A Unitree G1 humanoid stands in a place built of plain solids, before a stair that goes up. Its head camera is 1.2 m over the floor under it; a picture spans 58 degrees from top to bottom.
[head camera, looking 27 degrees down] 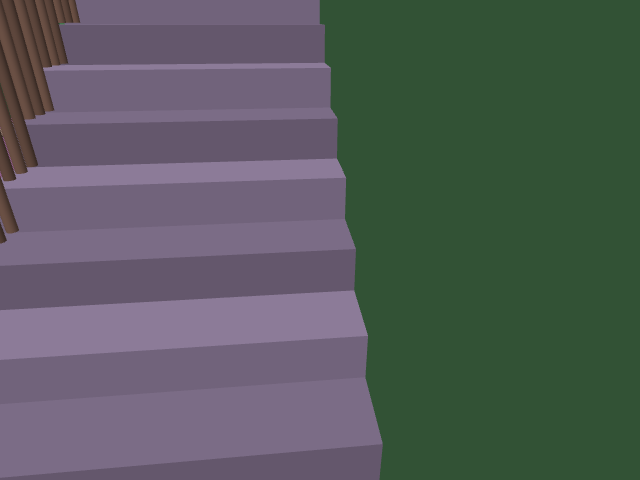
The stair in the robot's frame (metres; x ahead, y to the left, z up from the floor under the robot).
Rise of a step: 0.17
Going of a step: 0.25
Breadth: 1.29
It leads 6 degrees to the left of straight ahead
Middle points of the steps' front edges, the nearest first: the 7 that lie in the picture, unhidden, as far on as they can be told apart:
0.74 0.47 0.16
0.99 0.49 0.33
1.24 0.52 0.50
1.49 0.54 0.67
1.74 0.57 0.84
1.99 0.59 1.01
2.24 0.62 1.18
